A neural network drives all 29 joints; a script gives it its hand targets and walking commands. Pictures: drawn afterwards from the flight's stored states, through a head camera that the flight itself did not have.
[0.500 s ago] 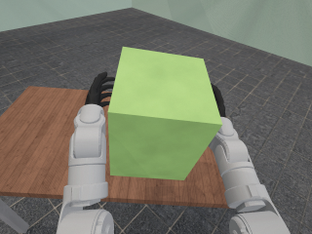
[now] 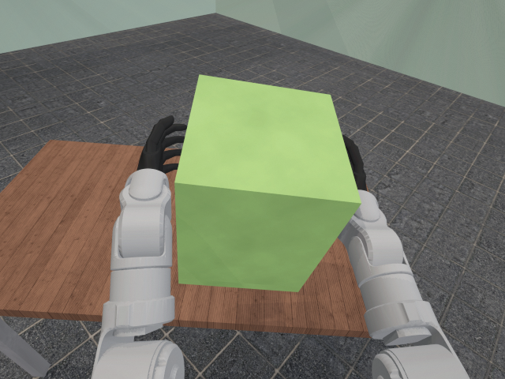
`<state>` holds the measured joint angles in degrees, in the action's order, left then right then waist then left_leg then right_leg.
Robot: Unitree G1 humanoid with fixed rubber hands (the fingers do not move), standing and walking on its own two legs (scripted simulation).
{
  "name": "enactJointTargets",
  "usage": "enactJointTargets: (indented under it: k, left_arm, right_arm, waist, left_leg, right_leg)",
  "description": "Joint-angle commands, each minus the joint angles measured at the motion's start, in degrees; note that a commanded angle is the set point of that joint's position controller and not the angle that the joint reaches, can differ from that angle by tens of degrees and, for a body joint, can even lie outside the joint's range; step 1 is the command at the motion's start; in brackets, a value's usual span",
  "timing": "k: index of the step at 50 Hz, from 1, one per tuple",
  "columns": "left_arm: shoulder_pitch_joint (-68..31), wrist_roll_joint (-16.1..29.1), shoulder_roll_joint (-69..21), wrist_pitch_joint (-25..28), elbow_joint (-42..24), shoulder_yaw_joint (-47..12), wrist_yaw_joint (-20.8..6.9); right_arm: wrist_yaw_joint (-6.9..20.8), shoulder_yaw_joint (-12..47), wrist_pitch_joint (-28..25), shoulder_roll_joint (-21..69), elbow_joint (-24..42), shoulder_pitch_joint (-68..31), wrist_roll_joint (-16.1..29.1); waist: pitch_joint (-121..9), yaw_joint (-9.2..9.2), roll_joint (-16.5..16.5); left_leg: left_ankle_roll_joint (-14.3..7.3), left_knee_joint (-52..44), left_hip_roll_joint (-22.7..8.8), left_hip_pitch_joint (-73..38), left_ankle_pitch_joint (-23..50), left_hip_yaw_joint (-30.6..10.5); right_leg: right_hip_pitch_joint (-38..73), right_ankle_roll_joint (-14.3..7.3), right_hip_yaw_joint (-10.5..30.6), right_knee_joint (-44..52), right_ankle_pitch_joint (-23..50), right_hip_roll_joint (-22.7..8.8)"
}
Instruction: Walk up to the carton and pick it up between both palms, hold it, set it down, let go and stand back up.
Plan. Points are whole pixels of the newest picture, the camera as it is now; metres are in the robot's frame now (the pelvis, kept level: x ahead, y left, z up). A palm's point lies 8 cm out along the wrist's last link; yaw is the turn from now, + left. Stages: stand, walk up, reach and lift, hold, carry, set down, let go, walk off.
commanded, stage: hold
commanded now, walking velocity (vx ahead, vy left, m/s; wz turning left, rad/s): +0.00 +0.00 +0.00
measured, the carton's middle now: (252, 191) +0.37 +0.01 +0.14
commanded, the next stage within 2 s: none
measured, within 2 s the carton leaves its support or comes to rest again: neither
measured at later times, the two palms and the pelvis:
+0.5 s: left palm (155, 172) +0.36 +0.15 +0.19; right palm (351, 189) +0.36 -0.14 +0.16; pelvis +0.00 +0.00 +0.00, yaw +0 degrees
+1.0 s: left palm (154, 173) +0.36 +0.15 +0.19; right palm (351, 190) +0.36 -0.14 +0.16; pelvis +0.00 +0.00 +0.00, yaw +0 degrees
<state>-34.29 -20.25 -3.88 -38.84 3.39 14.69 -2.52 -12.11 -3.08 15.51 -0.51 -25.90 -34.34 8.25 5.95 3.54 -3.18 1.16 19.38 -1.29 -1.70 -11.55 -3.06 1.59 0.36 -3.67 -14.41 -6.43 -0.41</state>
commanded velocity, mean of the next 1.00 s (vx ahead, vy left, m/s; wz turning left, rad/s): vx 0.00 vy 0.00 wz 0.00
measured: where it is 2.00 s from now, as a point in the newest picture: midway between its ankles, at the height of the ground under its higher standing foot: outside the picture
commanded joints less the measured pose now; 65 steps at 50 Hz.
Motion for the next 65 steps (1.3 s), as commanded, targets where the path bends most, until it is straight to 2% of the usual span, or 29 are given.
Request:
enactJointTargets:
  k: [1,4,7,10,11,14,18,19,20,22,23,26,30,33,34,38,39,40,41,42,44,46,47,50,53,55,61,62,65]
  left_arm:
    - [-29.43,7.37,-31.08,1.71,-0.56,-26.1,-7.4]
    - [-29.53,7.26,-30.86,1.97,-1.48,-25.36,-7.45]
    - [-29.89,7.95,-31.26,2.27,-2.45,-26.61,-7.43]
    - [-30.74,7.62,-30.79,2.38,-2.82,-26.19,-7.58]
    - [-30.32,7.83,-30.92,2.29,-2.47,-26.48,-7.58]
    - [-29.39,7.54,-30.93,2.25,-2.69,-26.3,-7.45]
    - [-29.58,7.97,-31.18,2.25,-3.48,-27.04,-7.5]
    - [-28.81,7.71,-31.09,2.11,-3.37,-27.02,-7.37]
    - [-29.84,8.25,-31.25,2.22,-4.16,-27.66,-7.27]
    - [-30.21,7.58,-30.98,2.04,-1.93,-26.67,-7.35]
    - [-30.11,6.99,-30.63,1.94,-1.3,-26.03,-7.38]
    - [-31.66,6.94,-30.3,1.99,-0.24,-25.17,-7.42]
    - [-31.42,7.09,-30.98,2.25,-0.49,-25.25,-7.31]
    - [-31.59,7.62,-31.21,2.73,-1.31,-25.9,-7.27]
    - [-31.76,8.44,-31.83,2.95,-2.0,-27.26,-7.19]
    - [-29.42,7.83,-31.07,2.49,-1.1,-26.04,-7.53]
    - [-28.58,7.35,-30.62,2.27,-0.6,-25.56,-7.68]
    - [-28.94,7.53,-30.83,2.21,-1.22,-25.96,-7.75]
    - [-28.48,7.74,-31.35,2.22,-2.71,-26.57,-7.7]
    - [-29.19,7.61,-30.96,2.26,-2.72,-26.45,-7.64]
    - [-28.02,7.38,-30.66,2.23,-3.73,-26.28,-7.59]
    - [-28.48,8.14,-31.0,2.17,-4.58,-27.15,-7.74]
    - [-28.36,7.95,-31.19,2.23,-5.18,-27.33,-7.52]
    - [-28.95,7.82,-30.89,2.1,-4.55,-27.32,-7.17]
    - [-29.74,6.83,-29.93,1.67,-1.06,-25.68,-7.23]
    - [-30.41,7.01,-30.47,1.75,-1.52,-25.77,-7.24]
    - [-32.46,9.14,-32.19,3.13,-2.79,-28.54,-6.72]
    - [-31.58,8.89,-31.78,3.03,-2.34,-27.84,-6.68]
    - [-30.26,7.27,-30.73,2.25,0.36,-25.68,-7.11]
  right_arm:
    - [5.25,23.68,-5.43,30.77,17.09,-44.24,2.94]
    - [4.97,24.66,-5.57,31.53,17.64,-44.07,3.32]
    - [4.82,25.52,-5.8,32.07,18.23,-44.09,3.84]
    - [4.7,25.48,-5.61,31.98,18.21,-44.3,3.53]
    - [4.7,25.03,-5.4,31.84,17.13,-43.05,3.44]
    - [4.71,25.8,-5.49,31.55,18.72,-43.8,3.76]
    - [4.7,25.77,-5.51,31.52,18.6,-42.96,3.88]
    - [4.66,26.23,-5.42,31.39,18.87,-42.51,4.16]
    - [4.67,25.68,-5.32,31.25,18.02,-42.32,4.18]
    - [4.82,24.86,-5.2,30.97,16.79,-43.37,3.42]
    - [5.04,24.15,-5.3,30.78,17.02,-43.76,3.21]
    - [5.59,23.29,-5.5,31.28,16.21,-44.8,2.32]
    - [5.5,24.04,-6.06,31.97,17.21,-46.26,2.93]
    - [5.41,24.26,-6.24,31.92,16.4,-45.07,2.99]
    - [5.26,24.55,-6.39,31.89,17.19,-44.41,3.13]
    - [4.82,24.6,-5.85,31.64,16.8,-43.32,3.11]
    - [4.67,24.81,-5.78,31.48,17.19,-42.68,3.14]
    - [4.7,24.42,-5.66,31.16,16.17,-42.31,3.04]
    - [4.76,25.47,-5.96,31.37,17.82,-42.63,3.64]
    - [4.76,24.92,-5.78,31.0,16.37,-41.52,3.44]
    - [4.63,26.19,-5.75,30.94,18.02,-41.44,4.04]
    - [4.49,26.45,-5.82,31.16,19.24,-42.38,4.44]
    - [4.44,27.23,-5.89,31.25,19.85,-42.26,4.74]
    - [4.5,26.95,-5.59,31.13,20.25,-43.44,4.65]
    - [5.09,24.51,-5.06,30.13,16.59,-43.04,2.94]
    - [5.52,23.55,-5.38,30.31,16.28,-43.49,2.5]
    - [5.22,24.51,-6.28,32.32,18.1,-45.2,3.26]
    - [5.21,24.88,-6.01,31.74,17.31,-44.44,3.59]
    - [5.26,23.28,-5.39,31.03,15.3,-43.99,2.46]
  waist:
    - [-23.23,1.0,3.68]
    - [-24.66,0.0,3.18]
    - [-26.13,0.92,3.67]
    - [-25.15,0.59,3.47]
    - [-24.19,1.25,3.74]
    - [-24.91,0.38,3.39]
    - [-24.84,1.09,3.83]
    - [-24.98,0.64,4.36]
    - [-24.96,1.24,4.4]
    - [-22.88,1.15,4.28]
    - [-22.48,0.35,4.1]
    - [-21.72,0.37,3.49]
    - [-23.94,-0.26,3.16]
    - [-25.45,0.44,3.79]
    - [-26.66,1.37,3.85]
    - [-24.91,1.5,3.35]
    - [-24.14,0.97,3.34]
    - [-23.73,1.39,3.86]
    - [-24.62,0.87,3.89]
    - [-23.92,1.65,4.74]
    - [-24.63,0.92,3.95]
    - [-25.37,1.34,4.09]
    - [-25.01,0.41,4.47]
    - [-24.03,0.38,3.78]
    - [-21.04,0.27,3.81]
    - [-21.47,0.2,3.83]
    - [-27.29,1.5,4.56]
    - [-25.92,0.85,4.21]
    - [-22.82,0.8,3.71]
  left_leg:
    - [0.5,-2.25,3.44,0.31,13.75,4.69]
    - [0.26,-1.95,3.62,0.4,15.03,4.82]
    - [0.65,-1.01,3.79,-0.5,17.31,4.86]
    - [0.32,-1.38,3.78,0.01,15.61,4.82]
    - [0.58,-1.52,3.76,0.11,15.55,4.74]
    - [0.62,-1.27,3.79,-0.38,16.33,4.64]
    - [0.95,-1.13,3.73,-0.82,17.29,4.61]
    - [0.91,-0.99,3.68,-0.78,17.77,4.56]
    - [1.26,-0.95,3.62,-0.94,18.15,4.51]
    - [0.81,-1.65,3.46,-0.1,15.15,4.67]
    - [0.51,-2.22,3.42,0.64,13.41,4.74]
    - [-0.07,-3.37,3.52,2.03,9.81,5.04]
    - [0.0,-2.59,3.46,0.93,12.35,4.91]
    - [0.3,-2.0,3.63,0.36,14.27,4.85]
    - [0.67,-1.52,3.69,-0.66,15.54,4.78]
    - [0.52,-1.28,3.64,-0.55,16.68,4.82]
    - [0.5,-1.43,3.73,-0.23,16.33,4.93]
    - [0.69,-1.56,3.57,-0.15,16.27,4.91]
    - [0.82,-1.21,3.49,-0.43,17.61,4.77]
    - [1.11,-1.06,3.66,-0.51,17.94,4.82]
    - [1.08,-0.72,3.77,-0.9,19.22,4.68]
    - [1.28,-0.35,3.85,-1.57,20.23,4.74]
    - [1.35,-0.08,3.8,-1.09,20.71,4.65]
    - [1.05,-0.68,3.69,-0.29,18.52,4.49]
    - [0.4,-2.82,3.52,1.9,11.43,4.81]
    - [0.28,-3.25,3.3,2.06,10.35,4.84]
    - [0.8,-1.31,3.5,-0.35,15.96,4.6]
    - [0.87,-1.3,3.37,-0.01,16.15,4.44]
    - [0.44,-2.35,3.43,0.87,12.65,4.83]
  right_leg:
    - [10.36,0.95,-2.41,-0.24,5.24,3.16]
    - [11.54,1.34,-2.38,-0.73,7.94,3.24]
    - [11.79,1.28,-2.26,-1.06,10.61,3.19]
    - [12.06,1.44,-2.04,-0.9,9.85,2.9]
    - [11.39,1.43,-2.26,-0.76,9.65,3.07]
    - [11.78,1.46,-2.54,-0.83,9.92,3.3]
    - [11.75,1.3,-2.56,-0.88,10.19,3.28]
    - [11.71,1.29,-2.44,-0.87,10.86,3.35]
    - [11.19,1.23,-2.51,-0.93,10.33,3.48]
    - [10.26,1.09,-2.47,-0.29,6.81,3.23]
    - [9.86,1.07,-2.44,0.0,5.04,3.29]
    - [9.29,1.01,-2.5,0.18,1.93,2.84]
    - [10.24,1.25,-2.58,-0.38,4.32,3.17]
    - [10.81,1.25,-2.48,-0.49,6.35,3.1]
    - [10.89,1.31,-2.6,-0.66,7.35,3.1]
    - [11.39,1.25,-2.24,-0.7,9.66,3.18]
    - [11.66,1.31,-2.36,-0.72,9.76,3.1]
    - [11.73,1.14,-2.28,-0.51,9.1,3.13]
    - [12.38,1.2,-2.26,-0.84,10.02,3.21]
    - [11.86,1.13,-2.44,-0.73,10.12,3.2]
    - [12.71,1.38,-2.59,-1.05,12.55,3.27]
    - [12.82,1.41,-2.48,-1.22,13.36,3.42]
    - [12.88,1.41,-2.45,-1.28,13.62,3.37]
    - [11.8,1.46,-2.6,-1.03,11.0,3.43]
    - [9.59,1.14,-2.57,0.07,3.56,3.11]
    - [9.38,0.95,-2.55,0.07,1.83,3.18]
    - [10.57,1.06,-2.58,-0.67,7.03,3.22]
    - [10.54,1.06,-2.53,-0.57,7.48,3.25]
    - [9.37,1.02,-2.47,-0.06,4.07,3.11]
